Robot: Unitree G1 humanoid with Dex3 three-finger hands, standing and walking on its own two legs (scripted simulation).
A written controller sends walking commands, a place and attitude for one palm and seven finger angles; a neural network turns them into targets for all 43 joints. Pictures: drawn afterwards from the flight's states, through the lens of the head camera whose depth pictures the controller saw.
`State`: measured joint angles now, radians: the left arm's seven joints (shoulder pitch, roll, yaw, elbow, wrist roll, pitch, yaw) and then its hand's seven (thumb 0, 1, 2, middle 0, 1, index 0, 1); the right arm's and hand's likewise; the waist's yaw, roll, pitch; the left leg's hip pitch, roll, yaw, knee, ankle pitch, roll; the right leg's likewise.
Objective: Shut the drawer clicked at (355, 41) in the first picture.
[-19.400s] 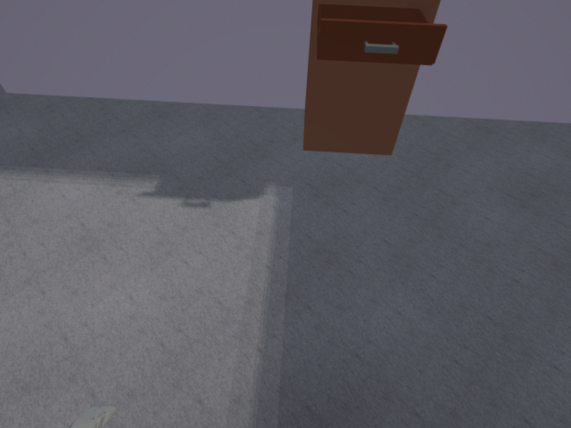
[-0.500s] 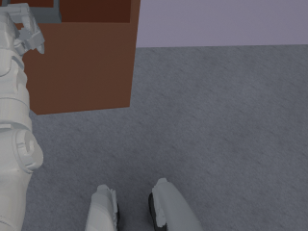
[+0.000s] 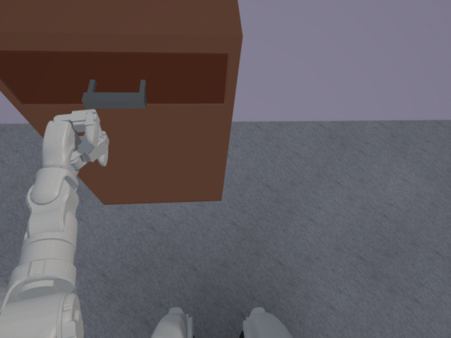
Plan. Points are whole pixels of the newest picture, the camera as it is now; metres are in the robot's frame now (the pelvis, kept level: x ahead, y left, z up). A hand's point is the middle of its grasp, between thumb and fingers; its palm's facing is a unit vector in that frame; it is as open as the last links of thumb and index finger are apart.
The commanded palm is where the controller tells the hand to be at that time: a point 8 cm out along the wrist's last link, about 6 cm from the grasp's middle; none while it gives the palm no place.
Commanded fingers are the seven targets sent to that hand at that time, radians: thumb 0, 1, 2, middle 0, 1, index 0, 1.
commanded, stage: draw the hand back to the body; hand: left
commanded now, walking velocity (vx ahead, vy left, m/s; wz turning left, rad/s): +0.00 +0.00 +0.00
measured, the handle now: (116, 92) +0.59 +0.21 +0.01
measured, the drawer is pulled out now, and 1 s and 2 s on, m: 0.00 0.00 0.00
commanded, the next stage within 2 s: step back with the hand held close in 1.12 s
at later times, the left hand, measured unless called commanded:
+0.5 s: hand (21, 216) +0.28 +0.23 +0.15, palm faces +0.28 -0.93 -0.25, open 3.3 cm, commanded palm +0.23 +0.27 +0.17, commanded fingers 0.00 0.90 0.90 -1.40 -1.60 -1.40 -1.60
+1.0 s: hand out of the picture +0.16 +0.24 +0.24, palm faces +0.45 -0.80 -0.40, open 3.3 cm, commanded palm +0.12 +0.28 +0.25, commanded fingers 0.00 0.90 0.90 -1.40 -1.60 -1.40 -1.60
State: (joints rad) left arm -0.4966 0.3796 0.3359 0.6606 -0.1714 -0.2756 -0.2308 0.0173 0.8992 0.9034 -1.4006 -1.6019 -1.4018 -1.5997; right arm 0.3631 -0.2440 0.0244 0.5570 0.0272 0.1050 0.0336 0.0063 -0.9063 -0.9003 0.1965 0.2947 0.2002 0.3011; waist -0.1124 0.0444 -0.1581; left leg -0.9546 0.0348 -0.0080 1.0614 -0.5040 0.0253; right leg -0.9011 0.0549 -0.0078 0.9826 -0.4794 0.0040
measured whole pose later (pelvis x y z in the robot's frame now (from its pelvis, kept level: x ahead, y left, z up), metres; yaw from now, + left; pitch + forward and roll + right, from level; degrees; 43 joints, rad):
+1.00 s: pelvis +0.00 -0.01 +0.07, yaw +3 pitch -4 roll -1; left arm 0.55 0.35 0.29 -0.50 -0.08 -0.08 0.10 0.01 0.89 0.90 -1.41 -1.60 -1.41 -1.60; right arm 0.21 -0.23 0.04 0.60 0.01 -0.07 -0.07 0.01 -0.90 -0.90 0.20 0.30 0.20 0.30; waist 0.08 0.07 -0.01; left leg -0.12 0.00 -0.01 0.46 -0.27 0.01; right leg -0.08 0.02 0.00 0.41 -0.27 -0.01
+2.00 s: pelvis -0.09 +0.00 +0.06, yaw +3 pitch -1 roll -2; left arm 0.60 0.36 0.36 -0.53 0.00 -0.25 0.13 0.01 0.89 0.90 -1.41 -1.60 -1.41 -1.60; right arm 0.20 -0.22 0.00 0.54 0.00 -0.04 -0.08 0.01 -0.90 -0.90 0.20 0.30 0.20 0.30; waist 0.01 0.03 0.03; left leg -0.41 -0.01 0.00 0.59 -0.24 0.06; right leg -0.34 0.00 0.00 0.50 -0.15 0.02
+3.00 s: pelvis -0.29 -0.01 +0.07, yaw +3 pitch -1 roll -1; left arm 0.54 0.40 0.39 -0.55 -0.01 -0.19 0.18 0.01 0.89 0.90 -1.41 -1.60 -1.41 -1.60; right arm 0.30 -0.15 0.02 0.64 0.00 -0.13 -0.05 0.01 -0.90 -0.90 0.20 0.30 0.20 0.30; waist -0.06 -0.06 0.01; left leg -0.29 0.04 0.00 0.52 -0.23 0.01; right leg -0.46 0.01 -0.04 0.91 -0.41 0.00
